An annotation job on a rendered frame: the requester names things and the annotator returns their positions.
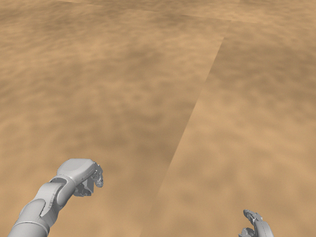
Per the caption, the left robot hand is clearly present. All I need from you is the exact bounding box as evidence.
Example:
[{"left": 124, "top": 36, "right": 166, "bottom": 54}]
[{"left": 57, "top": 158, "right": 103, "bottom": 197}]

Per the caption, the cube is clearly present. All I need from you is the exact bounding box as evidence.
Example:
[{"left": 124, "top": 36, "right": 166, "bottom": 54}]
[{"left": 82, "top": 176, "right": 94, "bottom": 193}]

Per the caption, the left robot arm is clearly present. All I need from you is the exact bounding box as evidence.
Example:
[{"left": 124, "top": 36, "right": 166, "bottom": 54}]
[{"left": 7, "top": 175, "right": 76, "bottom": 237}]

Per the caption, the right robot hand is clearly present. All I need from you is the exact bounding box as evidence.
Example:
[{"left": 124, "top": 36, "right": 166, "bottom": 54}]
[{"left": 238, "top": 209, "right": 274, "bottom": 237}]

